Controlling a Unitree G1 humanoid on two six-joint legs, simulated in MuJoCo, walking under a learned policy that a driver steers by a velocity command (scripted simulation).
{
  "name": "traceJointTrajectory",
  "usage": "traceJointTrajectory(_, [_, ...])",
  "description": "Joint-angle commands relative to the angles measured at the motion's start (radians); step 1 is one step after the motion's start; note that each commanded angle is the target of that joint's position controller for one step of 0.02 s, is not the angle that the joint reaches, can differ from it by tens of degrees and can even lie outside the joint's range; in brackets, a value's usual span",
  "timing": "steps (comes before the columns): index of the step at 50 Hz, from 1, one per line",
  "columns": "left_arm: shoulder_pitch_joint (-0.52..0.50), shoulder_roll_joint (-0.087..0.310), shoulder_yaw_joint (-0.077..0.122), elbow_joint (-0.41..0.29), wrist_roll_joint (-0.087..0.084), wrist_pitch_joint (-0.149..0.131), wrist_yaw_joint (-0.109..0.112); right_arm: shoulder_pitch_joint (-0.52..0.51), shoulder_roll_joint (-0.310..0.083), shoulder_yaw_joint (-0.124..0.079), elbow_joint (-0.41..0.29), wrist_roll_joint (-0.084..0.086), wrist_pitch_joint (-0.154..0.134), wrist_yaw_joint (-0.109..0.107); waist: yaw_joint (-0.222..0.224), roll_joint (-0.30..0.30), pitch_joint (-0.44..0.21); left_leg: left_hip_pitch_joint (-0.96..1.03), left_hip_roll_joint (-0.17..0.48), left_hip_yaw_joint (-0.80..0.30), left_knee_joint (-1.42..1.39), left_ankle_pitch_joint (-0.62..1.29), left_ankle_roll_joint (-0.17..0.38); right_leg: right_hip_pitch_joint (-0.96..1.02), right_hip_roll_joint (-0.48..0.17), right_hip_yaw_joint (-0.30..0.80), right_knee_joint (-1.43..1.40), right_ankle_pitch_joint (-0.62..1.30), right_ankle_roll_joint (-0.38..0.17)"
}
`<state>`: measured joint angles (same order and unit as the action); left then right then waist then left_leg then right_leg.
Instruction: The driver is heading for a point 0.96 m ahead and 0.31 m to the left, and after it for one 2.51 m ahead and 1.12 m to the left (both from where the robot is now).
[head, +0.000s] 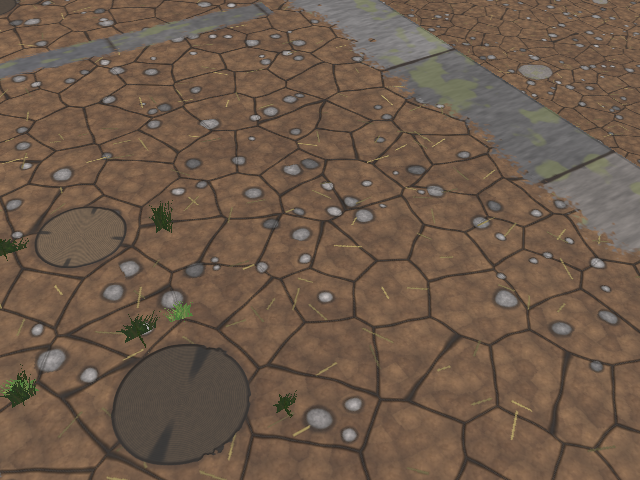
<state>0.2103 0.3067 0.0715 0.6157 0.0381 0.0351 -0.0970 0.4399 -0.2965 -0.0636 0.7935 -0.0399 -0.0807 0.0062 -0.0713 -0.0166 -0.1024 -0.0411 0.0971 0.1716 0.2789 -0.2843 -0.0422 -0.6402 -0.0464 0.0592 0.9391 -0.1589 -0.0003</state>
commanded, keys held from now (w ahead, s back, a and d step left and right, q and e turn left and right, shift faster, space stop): w+shift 0.10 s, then w+q+shift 0.90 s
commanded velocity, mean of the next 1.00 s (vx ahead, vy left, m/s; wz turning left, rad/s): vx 0.96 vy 0.00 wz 0.56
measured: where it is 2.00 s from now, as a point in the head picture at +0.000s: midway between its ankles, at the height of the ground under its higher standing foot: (176, 267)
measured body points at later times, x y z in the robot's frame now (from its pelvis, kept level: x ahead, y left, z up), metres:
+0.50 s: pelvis +0.34 -0.08 -0.04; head +0.37 -0.08 +0.41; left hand +0.26 +0.17 -0.17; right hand +0.55 -0.30 -0.14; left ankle +0.53 -0.01 -0.70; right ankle +0.10 -0.15 -0.74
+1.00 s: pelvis +0.79 +0.00 -0.04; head +0.83 +0.02 +0.41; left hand +0.89 +0.32 -0.09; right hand +0.96 -0.28 -0.15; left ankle +0.54 -0.05 -0.70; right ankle +0.99 -0.06 -0.75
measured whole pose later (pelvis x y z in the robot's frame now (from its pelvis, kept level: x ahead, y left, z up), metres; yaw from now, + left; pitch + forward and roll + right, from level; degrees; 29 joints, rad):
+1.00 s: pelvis +0.79 +0.00 -0.04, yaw +37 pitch +3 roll -1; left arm 0.00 0.27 -0.03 0.57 0.05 -0.09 0.01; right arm 0.43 -0.37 -0.10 0.83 0.00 -0.06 0.01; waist -0.12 0.02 0.04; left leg -0.03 -0.15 -0.27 0.83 -0.48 0.14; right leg -0.54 -0.02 0.04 0.59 -0.09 0.05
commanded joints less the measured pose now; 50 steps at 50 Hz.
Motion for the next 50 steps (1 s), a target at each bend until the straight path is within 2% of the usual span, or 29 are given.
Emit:
traceJointTrajectory(1, [-0.19,0.057,-0.002,-0.118,-0.001,-0.038,-0.015,-0.049,-0.172,-0.043,-0.05,0.003,-0.008,-0.01,0.001,0.192,0.212,-0.125,0.225,-0.121,-0.24,-0.244,0.155,0.061,-0.005,-0.102,-0.238,-0.11,-0.047])
traceJointTrajectory(3, [-0.171,0.053,-0.009,-0.108,0.005,-0.05,-0.008,-0.011,-0.184,-0.045,-0.017,0.009,0.011,-0.009,0.006,0.189,0.221,-0.119,0.238,-0.101,-0.194,-0.137,0.182,0.19,0.028,-0.16,-0.343,-0.199,-0.096])
traceJointTrajectory(4, [-0.053,0.056,-0.005,-0.071,0.011,-0.061,0.005,-0.026,-0.187,-0.043,-0.006,0.016,0.018,-0.006,0.078,0.161,0.19,-0.148,0.223,-0.056,-0.049,0.093,0.188,0.344,0.07,-0.188,-0.408,-0.175,-0.119])
traceJointTrajectory(5, [0.162,0.086,0.015,0.014,0.02,-0.075,0.022,-0.023,-0.152,-0.028,0.0,0.018,0.016,0.001,0.182,0.047,0.068,-0.232,0.151,0.035,0.264,0.364,0.178,0.632,0.116,-0.177,-0.427,-0.158,-0.129])
traceJointTrajectory(6, [0.392,0.159,0.031,0.054,0.03,-0.084,0.046,-0.05,-0.073,0.001,-0.042,0.012,0.012,0.013,0.291,-0.148,-0.109,-0.457,0.079,0.034,0.679,0.143,0.165,0.929,-0.108,0.109,-0.497,-0.486,-0.129])
traceJointTrajectory(7, [0.418,0.309,0.054,0.037,0.011,-0.092,0.072,-0.143,0.003,0.014,-0.131,0.032,-0.005,0.025,0.287,-0.417,-0.105,-0.832,-0.113,-0.135,0.98,-0.306,0.146,1.024,-0.31,0.584,-0.698,-0.735,-0.142])
traceJointTrajectory(8, [0.363,0.252,0.042,0.033,0.017,-0.102,0.092,-0.247,-0.065,-0.003,-0.137,0.037,-0.009,0.018,0.293,-0.18,0.015,-0.942,-0.115,-0.313,1.081,-0.177,0.163,0.904,-0.332,0.583,-0.721,-0.574,-0.118])
traceJointTrajectory(9, [0.302,0.187,0.021,0.048,0.018,-0.101,0.097,-0.217,-0.081,-0.011,-0.125,0.042,-0.011,0.027,0.215,-0.064,0.063,-0.918,-0.062,-0.321,1.061,-0.056,0.169,0.826,-0.302,0.409,-0.667,-0.443,-0.097])
traceJointTrajectory(10, [0.23,0.139,0.006,0.048,0.008,-0.102,0.092,-0.156,-0.077,-0.009,-0.086,0.038,-0.006,0.038,0.15,-0.031,0.085,-0.84,-0.023,-0.296,0.999,0.025,0.149,0.726,-0.253,0.292,-0.686,-0.333,-0.066])
traceJointTrajectory(12, [0.14,0.075,-0.018,0.041,-0.012,-0.117,0.092,-0.09,-0.059,-0.007,-0.033,0.015,0.03,0.056,0.083,-0.098,0.118,-0.751,0.008,-0.263,0.97,0.103,0.11,0.608,-0.182,0.123,-0.742,-0.163,-0.025])
traceJointTrajectory(14, [0.161,0.049,-0.025,0.073,-0.017,-0.138,0.09,-0.108,-0.038,-0.005,-0.025,0.023,0.054,0.068,0.07,-0.092,0.163,-0.766,-0.005,-0.247,0.993,0.168,0.1,0.575,-0.161,0.011,-0.786,0.016,-0.008])
traceJointTrajectory(20, [0.219,0.026,-0.035,0.167,-0.015,-0.162,0.098,-0.338,-0.016,0.023,-0.099,0.028,0.051,0.082,0.069,-0.049,0.257,-0.78,-0.047,-0.076,0.707,0.338,0.148,0.631,-0.107,-0.265,-0.843,0.569,0.015])
traceJointTrajectory(24, [0.208,0.122,-0.02,0.195,-0.009,-0.157,0.142,-0.312,-0.04,0.034,-0.114,0.033,0.063,0.081,0.0,-0.088,0.165,-0.481,-0.162,0.065,0.495,0.316,0.22,0.72,-0.141,-0.333,-0.678,1.273,0.046])
traceJointTrajectory(26, [0.12,0.185,0.003,0.171,0.007,-0.127,0.164,-0.022,-0.12,0.002,-0.038,0.033,0.076,0.066,-0.157,-0.123,0.022,-0.198,-0.214,0.04,0.5,0.204,0.258,0.715,-0.178,-0.309,-0.321,1.473,0.043])
traceJointTrajectory(27, [0.032,0.205,0.011,0.143,0.014,-0.111,0.163,0.218,-0.176,-0.028,0.035,0.029,0.078,0.051,-0.271,-0.096,-0.053,0.041,-0.196,-0.053,0.445,0.14,0.308,0.584,-0.176,-0.276,0.007,1.366,0.026])
traceJointTrajectory(28, [-0.015,0.162,0.007,0.141,0.004,-0.103,0.138,0.267,-0.207,-0.054,0.065,0.045,0.074,0.03,-0.282,0.059,-0.02,0.176,-0.153,-0.15,0.318,0.132,0.36,0.384,-0.009,-0.292,0.459,0.54,0.007])
traceJointTrajectory(29, [-0.034,-0.033,-0.05,0.085,0.031,-0.127,0.116,0.145,-0.226,-0.055,0.063,0.053,0.081,0.02,-0.117,0.256,0.093,0.215,-0.075,-0.372,0.434,0.269,0.39,-0.018,0.134,-0.193,0.784,-0.327,-0.005])
traceJointTrajectory(30, [0.042,-0.028,-0.063,-0.024,-0.002,-0.15,0.103,0.052,-0.268,-0.057,0.01,0.033,0.083,0.014,-0.014,0.284,-0.068,0.353,0.081,-0.843,0.182,0.018,0.567,-0.246,0.134,0.018,0.85,-0.339,0.014])
traceJointTrajectory(31, [0.019,0.043,-0.065,-0.023,0.015,-0.176,0.097,0.027,-0.21,-0.055,-0.022,0.024,0.081,0.006,-0.02,0.11,-0.014,0.277,0.142,-0.998,-0.042,-0.268,0.532,-0.283,0.073,0.067,0.732,-0.267,-0.011])
traceJointTrajectory(32, [-0.001,0.083,-0.057,-0.008,0.014,-0.181,0.094,-0.01,-0.154,-0.044,-0.018,0.018,0.074,0.001,0.03,-0.03,0.107,0.105,0.127,-0.951,-0.097,-0.318,0.479,-0.243,0.023,0.063,0.612,-0.196,-0.011])
traceJointTrajectory(34, [-0.012,0.07,-0.066,-0.002,0.047,-0.143,0.099,-0.06,-0.153,-0.036,-0.026,0.023,0.042,-0.005,0.106,-0.106,0.196,-0.155,0.04,-0.792,-0.102,-0.163,0.428,-0.122,-0.035,0.052,0.459,-0.194,0.025])
traceJointTrajectory(36, [-0.052,0.051,-0.077,-0.021,0.049,-0.1,0.094,-0.075,-0.148,-0.029,-0.029,0.032,0.011,-0.002,0.124,-0.101,0.239,-0.359,-0.039,-0.657,-0.137,-0.062,0.408,-0.014,-0.074,0.008,0.285,-0.16,0.063])
traceJointTrajectory(39, [-0.228,0.018,-0.094,-0.091,0.017,-0.096,0.076,-0.053,-0.155,-0.037,-0.026,0.041,-0.003,0.001,0.057,-0.034,0.251,-0.427,-0.129,-0.525,-0.137,0.177,0.352,0.105,-0.068,-0.051,-0.05,0.091,0.078])
traceJointTrajectory(42, [-0.303,0.001,-0.1,-0.117,-0.008,-0.1,0.073,0.01,-0.178,-0.051,-0.012,0.051,0.001,0.013,-0.023,0.041,0.18,-0.265,-0.127,-0.525,-0.08,0.431,0.295,0.169,0.002,-0.082,-0.264,0.257,0.052])
traceJointTrajectory(45, [-0.287,0.045,-0.085,-0.123,-0.01,-0.111,0.085,-0.002,-0.197,-0.062,-0.02,0.044,0.003,0.003,-0.014,0.081,0.127,-0.11,-0.097,-0.56,0.033,0.606,0.249,0.261,0.045,-0.051,-0.418,0.217,0.032])
traceJointTrajectory(46, [-0.214,0.086,-0.067,-0.101,-0.011,-0.115,0.095,-0.017,-0.217,-0.066,-0.026,0.04,0.001,0.0,0.022,0.084,0.069,-0.068,-0.093,-0.569,0.131,0.737,0.226,0.358,0.072,-0.045,-0.431,0.151,0.023])
traceJointTrajectory(48, [0.153,0.186,-0.017,-0.015,-0.015,-0.125,0.124,-0.122,-0.252,-0.072,-0.05,0.029,-0.01,0.008,0.239,0.071,-0.124,-0.179,-0.132,-0.538,0.55,0.726,0.188,0.762,0.025,-0.013,-0.394,-0.014,-0.005])
traceJointTrajectory(49, [0.377,0.252,0.011,0.024,0.016,-0.129,0.146,-0.144,-0.108,-0.035,-0.084,0.025,-0.022,0.004,0.299,-0.086,-0.256,-0.355,-0.186,-0.459,0.896,0.211,0.194,0.999,-0.211,0.223,-0.403,-0.4,-0.022])
traceJointTrajectory(50, [0.259,0.326,0.026,0.009,0.045,-0.123,0.134,-0.026,-0.009,0.002,-0.158,0.084,-0.018,0.011,0.143,-0.454,-0.354,-0.637,-0.264,-0.344,1.125,-0.227,0.16,1.102,-0.454,0.847,-0.669,-0.655,-0.119])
